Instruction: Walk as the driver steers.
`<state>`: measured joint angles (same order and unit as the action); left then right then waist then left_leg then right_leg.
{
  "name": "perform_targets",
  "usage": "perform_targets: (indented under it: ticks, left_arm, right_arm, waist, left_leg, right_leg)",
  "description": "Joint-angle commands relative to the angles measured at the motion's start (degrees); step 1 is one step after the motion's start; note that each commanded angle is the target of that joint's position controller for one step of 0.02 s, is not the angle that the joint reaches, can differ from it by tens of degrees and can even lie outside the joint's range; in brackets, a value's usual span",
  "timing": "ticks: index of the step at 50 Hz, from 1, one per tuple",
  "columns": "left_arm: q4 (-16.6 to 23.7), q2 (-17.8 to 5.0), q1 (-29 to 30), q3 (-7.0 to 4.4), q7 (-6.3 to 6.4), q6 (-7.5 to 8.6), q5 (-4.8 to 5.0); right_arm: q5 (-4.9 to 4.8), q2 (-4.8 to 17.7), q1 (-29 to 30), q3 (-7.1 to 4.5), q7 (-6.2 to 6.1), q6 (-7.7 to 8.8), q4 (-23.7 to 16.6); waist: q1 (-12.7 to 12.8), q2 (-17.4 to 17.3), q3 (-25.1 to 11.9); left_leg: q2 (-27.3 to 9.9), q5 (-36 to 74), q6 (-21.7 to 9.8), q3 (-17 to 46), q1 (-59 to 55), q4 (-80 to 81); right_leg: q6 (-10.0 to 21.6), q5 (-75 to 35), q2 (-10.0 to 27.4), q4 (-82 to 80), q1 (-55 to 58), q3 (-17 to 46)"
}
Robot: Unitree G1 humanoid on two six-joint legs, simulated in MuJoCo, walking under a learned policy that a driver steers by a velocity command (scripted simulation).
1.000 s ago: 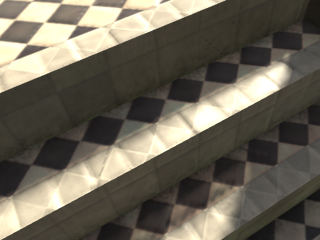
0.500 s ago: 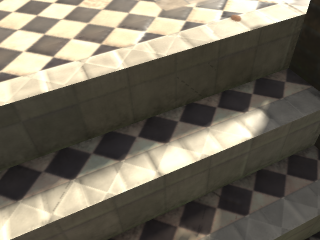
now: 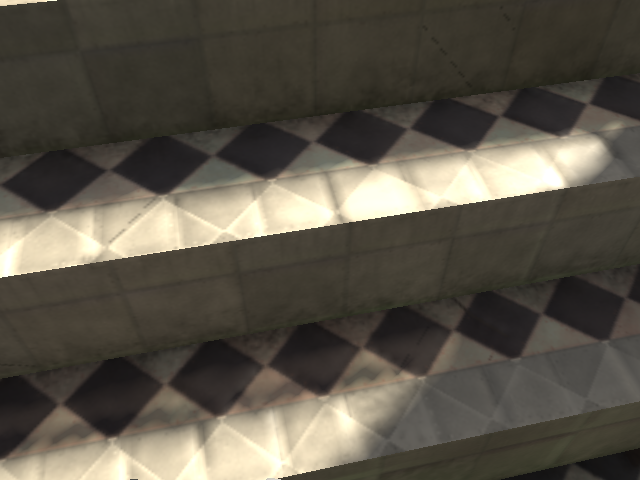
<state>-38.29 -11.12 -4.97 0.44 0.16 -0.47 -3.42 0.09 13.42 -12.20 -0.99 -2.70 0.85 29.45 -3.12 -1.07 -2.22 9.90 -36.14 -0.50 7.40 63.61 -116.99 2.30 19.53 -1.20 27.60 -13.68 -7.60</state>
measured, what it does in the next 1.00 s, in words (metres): climbs, turning left: left foot 0.22 m higher, then right foot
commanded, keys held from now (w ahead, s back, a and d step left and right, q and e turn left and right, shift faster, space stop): w+q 0.50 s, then w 0.08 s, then w+e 0.42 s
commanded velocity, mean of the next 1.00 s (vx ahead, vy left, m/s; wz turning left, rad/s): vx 0.50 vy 0.00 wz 0.28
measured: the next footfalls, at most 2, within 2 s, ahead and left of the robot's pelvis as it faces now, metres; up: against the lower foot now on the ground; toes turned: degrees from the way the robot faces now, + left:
left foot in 0.34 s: +0.11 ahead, +0.23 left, +0.22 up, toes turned +28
right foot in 0.94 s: +0.26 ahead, +0.06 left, +0.25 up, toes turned +48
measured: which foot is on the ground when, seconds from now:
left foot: up 0.00-0.32, down 0.34-0.90, up 0.92-1.00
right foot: down 0.00-0.40, up 0.42-0.92, down 0.94-1.00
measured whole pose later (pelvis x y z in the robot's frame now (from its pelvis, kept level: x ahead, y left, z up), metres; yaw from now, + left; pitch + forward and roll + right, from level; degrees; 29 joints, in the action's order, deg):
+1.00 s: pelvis +0.23 +0.18 +0.26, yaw +22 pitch +0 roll -2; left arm -51.3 -10.6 -38.9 -1.0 1.2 0.9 -4.5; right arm 3.3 12.0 9.5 3.7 3.1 6.9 28.1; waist 11.5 -4.2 -7.2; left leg 3.0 -6.1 -4.5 3.4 38.7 -99.4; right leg 12.3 -2.7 -13.1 53.5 -23.2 7.8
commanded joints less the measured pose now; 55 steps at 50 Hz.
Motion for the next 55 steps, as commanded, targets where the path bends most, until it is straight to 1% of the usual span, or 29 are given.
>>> perform_targets:
  ticks: [1, 2, 3, 4, 6, 12, 16, 17, 18, 19, 20, 21, 22, 23, 24, 25, 27, 32, 35, 40, 42, 43, 45, 46, 47, 48, 49, 51, 55]
  left_arm:
    - [-0.74, -18.0, -4.2, -4.78, 1.56, 4.51, 4.7]
    - [0.23, -14.09, -3.3, -4.26, 2.81, 4.86, 4.36]
    - [-0.52, -12.79, -6.77, -3.9, 3.77, 6.13, 1.1]
    - [-1.18, -11.48, -9.9, -3.38, 4.04, 6.73, 0.35]
    - [-3.71, -9.32, -14.37, -2.77, 3.83, 6.64, -1.07]
    - [-11.72, -2.97, -21.47, -0.7, 1.85, 4.65, 0.63]
    - [-13.93, -6.51, -24.1, -1.3, 3.6, 3.22, 2.19]
    - [-13.9, -10.96, -21.49, -1.99, 3.76, 2.32, 3.4]
    - [-17.44, -11.2, -29.47, -1.61, 3.51, 2.05, 4.57]
    - [-18.15, -11.84, -33.56, -1.02, 3.51, 2.5, 3.87]
    - [-15.78, -18.25, -28.41, -2.67, 2.84, 3.05, 4.67]
    - [-12.24, -20.87, -21.73, -3.62, 1.5, 3.72, 4.47]
    - [-7.36, -17.6, -16.61, -2.83, -0.15, 5.16, 3.6]
    - [-5.19, -13.41, -12.31, -2.92, -1.75, 6.15, 3.85]
    - [1.13, -6.71, -5.91, -1.86, -2.33, 6.31, 4.23]
    - [6.18, -1.36, 0.13, -0.59, -2.04, 6.35, 4.29]
    - [9.59, 3.81, -2.49, 1.96, -1.91, 5.67, 1.84]
    - [6.3, -3.85, -16.75, 0.94, 0.33, 1.3, 3.49]
    - [4.44, -5.47, -18.64, -0.74, 2.74, -0.55, 3.55]
    - [5.77, -7.89, -12.62, -2.15, 0.68, 0.12, 3.19]
    - [2.1, -9.83, -25.99, -2.89, -0.63, 0.17, 1.9]
    - [-2.6, -9.51, -36.11, -3.44, -1.07, -0.32, 0.26]
    - [-15.73, 0.59, -56.51, -1.36, -2.07, -0.16, 0.23]
    - [-16.14, 1.98, -45.41, -0.26, -0.29, 1.81, -1.19]
    - [-6.75, -5.96, -21.46, -1.74, 1.39, 3.69, -3.23]
    - [-3.12, -2.01, -19.95, -1.01, 1.56, 3.29, -2.81]
    - [-5.18, -0.34, -24.49, -0.75, 1.29, 3.24, -1.96]
    - [-14.92, 6.09, -45.15, 0.62, 2.34, 5.24, 3.98]
    - [-18.5, 4.99, -45.45, 0.06, 3.33, 3.14, 5.85]
  right_arm:
    - [0.02, -3.97, -15.81, 4.93, 2.06, 1.12, -2.82]
    - [-0.85, -3.22, -6.18, 4.2, 1.57, 0.74, -2.47]
    - [-1.81, -0.66, 2.98, 3.42, 1.69, 0.75, -3.11]
    - [-0.95, 0.61, 8.48, 3.12, 1.22, 0.69, -4.37]
    - [-0.03, -1.97, 16.41, 3.98, 1.15, 1.03, -5.79]
    - [-1.76, -10.17, 18.99, 7.45, 3.1, 0.96, -6.87]
    - [-1.93, -9.11, 28.84, 9.02, 4.78, 0.23, -12.41]
    - [-2.68, -9.29, 29.91, 10.37, 5.83, 0.5, -12.08]
    - [-3.3, -10.77, 31.51, 10.05, 5.7, 0.39, -11.75]
    - [-3.82, -6.05, 28.23, 7.87, 5.76, 0.54, -10.99]
    - [-3.03, -1.34, 17.2, 5.79, 5.63, 0.49, -8.95]
    - [-2.56, 2.0, 4.06, 3.23, 4.92, -0.19, -6.5]
    - [-2.81, 8.02, -9.56, 0.04, 2.61, -1.42, -0.36]
    - [-1.5, 10.67, -12.57, -1.26, 1.28, -1.87, 5.41]
    - [2.76, 8.81, -12.04, 0.08, 1.75, -1.0, 7.66]
    - [4.59, 2.99, -6.27, 1.18, 2.33, -0.35, 7.85]
    - [2.91, -5.85, 2.33, 3.03, 3.36, 0.94, 10.01]
    - [4.86, -0.67, 15.58, 2.25, 4.08, 3.35, 7.52]
    - [5.61, 2.38, 14.45, 2.7, 3.85, 4.51, 7.04]
    - [4.37, 8.26, 9.2, 1.11, 1.32, 5.62, 6.02]
    - [3.59, 11.13, 23.94, 0.58, 1.66, 5.38, 0.93]
    - [3.9, 9.17, 27.97, 1.64, 2.63, 6.16, -0.95]
    - [0.14, 0.52, 40.55, 5.23, 4.47, 8.95, -4.76]
    - [0.65, -5.96, 32.95, 5.55, 3.74, 8.75, -8.42]
    - [-0.6, -5.26, 13.06, 5.28, 5.66, 7.56, -6.39]
    - [1.57, 0.02, 20.52, 5.07, 6.99, 6.99, -7.82]
    - [4.03, -1.01, 31.03, 5.85, 7.31, 7.19, -11.04]
    - [9.03, -9.74, 44.63, 8.5, 7.53, 9.57, -12.79]
    - [5.66, -12.01, 40.94, 9.15, 7.09, 9.27, -14.87]
  waist:
    - [-7.11, 10.56, -14.76]
    - [-2.13, -0.44, -12.59]
    - [2.46, -5.51, -7.53]
    - [4.97, -10.27, -4.82]
    - [7.69, -8.11, 0.63]
    - [5.29, 2.07, 5.97]
    - [6.08, 5.35, 5.99]
    - [5.09, 5.91, 4.8]
    - [5.27, 6.73, -1.44]
    - [2.76, 3.19, -9.19]
    - [-3.61, 7.27, -17.14]
    - [-10.28, 8.25, -23.89]
    - [-12.96, -1.36, -29.36]
    - [-8.5, -8.53, -27.29]
    - [-3.11, -10.92, -20.94]
    - [0.4, -6.23, -9.95]
    - [6.99, -3.49, -0.53]
    - [18.94, -0.85, 1.47]
    - [16.55, -3.06, -1.27]
    - [12.43, -3.71, -0.87]
    - [22.18, -0.98, -7.03]
    - [24.52, -2.15, -9.73]
    - [30.95, 2.53, -8.6]
    - [17.03, 18.4, 6.56]
    - [-0.36, 24.06, 1.99]
    - [4.6, 8.41, 3.34]
    - [7.94, -1.65, 7.6]
    - [17.27, -7.58, 8.65]
    - [10.69, 3.18, -2.16]
  left_leg:
    - [-18.12, 6.96, 4.85, 6.44, 28.26, -20.79]
    - [-18.02, 14.61, 6.14, 5.53, 36.08, -22.64]
    - [-17.42, 21.02, 7.48, 5.8, 35.67, -22.51]
    - [-18.1, 24.61, 7.11, 5.28, 32.43, -19.38]
    - [-16.51, 29.6, 4.07, 5.26, 27.96, -18.26]
    - [-16.94, 26.93, -1.09, 2.43, 29.27, -15.78]
    - [-21.39, 21.35, -1.8, -8.37, 12.16, 12.86]
    - [-18.39, 8.55, -3.0, -18.53, -7.11, 34.85]
    - [-12.97, -6.39, -6.06, -19.99, -21.66, 35.71]
    - [-8.31, -3.75, -8.41, -20.21, -29.92, 41.49]
    - [-6.5, -0.83, -9.53, -16.3, -39.01, 57.49]
    - [-10.27, 7.13, -12.74, -3.21, -56.16, 67.23]
    - [-16.42, 9.18, -16.95, 19.51, -76.88, 71.13]
    - [-19.36, 11.57, -18.64, 34.37, -73.65, 82.63]
    - [-21.15, 19.71, -14.57, 30.81, -64.24, 81.38]
    - [-18.5, 16.7, -10.78, 20.01, -54.43, 75.96]
    - [-17.73, 10.79, -6.89, 12.9, -38.57, 76.77]
    - [-17.78, 17.81, -7.46, -2.13, -18.35, 88.72]
    - [-23.5, 23.22, -9.54, -1.19, -30.69, 91.76]
    - [-25.27, 62.68, -9.88, -7.87, -54.74, 90.93]
    - [-20.9, 83.67, -6.84, -17.24, -51.91, 84.84]
    - [-21.17, 95.81, -8.76, -17.15, -50.79, 73.56]
    - [-17.67, 80.39, -8.31, -20.75, -46.23, 36.8]
    - [-3.3, 24.59, -2.03, -11.22, -13.52, 5.93]
    - [-4.74, 26.88, -2.5, 5.5, -15.56, 1.7]
    - [-5.78, 29.79, -3.64, 2.62, -20.63, 4.32]
    - [-5.02, 32.31, -4.76, -2.58, -19.31, 7.12]
    - [-2.57, 23.7, -2.43, -11.79, -6.85, 6.44]
    - [-3.56, 2.63, -5.65, -3.27, 2.5, 2.57]
  right_leg:
    - [16.42, -14.73, 39.53, -7.81, 32.09, 34.58]
    - [12.74, 13.08, 33.88, -10.97, 33.62, 39.06]
    - [14.71, 10.57, 36.37, -15.56, 31.04, 43.16]
    - [12.34, 7.5, 33.33, -15.63, 28.01, 41.19]
    - [9.57, -0.03, 24.94, -14.27, 19.38, 29.2]
    - [5.21, -12.06, 21.24, -13.64, 13.9, 8.15]
    - [6.54, -14.09, 20.07, -26.58, 8.23, 0.83]
    - [6.85, -24.5, 17.17, -30.44, 0.37, -6.97]
    - [7.77, -66.81, 18.57, -21.28, 2.24, -8.02]
    - [6.59, -97.56, 18.63, -9.18, 9.71, -6.71]
    - [7.0, -102.88, 19.64, 1.08, 17.2, -3.62]
    - [5.0, -95.52, 19.32, 14.18, 8.69, -1.16]
    - [2.01, -52.52, 12.46, 33.5, -17.74, -0.18]
    - [-0.75, -11.67, 2.55, 63.31, -30.45, 6.47]
    - [0.85, -5.39, 1.02, 83.76, -38.84, 12.74]
    - [2.31, -3.94, 1.16, 85.24, -47.07, 12.83]
    - [2.9, -0.91, 1.03, 96.66, -49.01, 13.63]
    - [-1.9, -17.69, -5.41, 94.72, -34.34, 10.39]
    - [-3.56, -18.34, -6.5, 108.37, -41.55, 10.36]
    - [-1.61, 0.56, -5.54, 89.8, -43.04, 9.61]
    - [1.34, 0.62, -2.14, 55.19, -18.99, 5.61]
    - [3.16, -6.92, -0.32, 36.59, -7.68, 3.51]
    - [9.49, -39.64, 3.54, -8.32, 7.84, -2.55]
    - [17.58, -30.0, -0.64, -6.81, 8.03, 29.61]
    - [21.46, 2.54, 8.36, -8.28, -8.93, 63.77]
    - [19.19, 16.05, 6.64, -12.04, -20.45, 61.43]
    - [14.81, 10.56, 3.77, -13.44, -26.36, 59.32]
    - [10.04, -27.27, -2.79, -1.44, -11.77, 42.12]
    - [8.35, -41.53, 0.84, 1.01, 2.54, 49.83]
Keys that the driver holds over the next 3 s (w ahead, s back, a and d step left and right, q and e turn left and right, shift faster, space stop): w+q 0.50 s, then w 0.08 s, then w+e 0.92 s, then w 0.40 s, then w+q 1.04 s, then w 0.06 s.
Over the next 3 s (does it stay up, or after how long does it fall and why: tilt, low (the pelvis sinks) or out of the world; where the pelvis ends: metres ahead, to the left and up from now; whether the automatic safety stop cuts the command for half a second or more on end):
stays up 0.69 -0.15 0.65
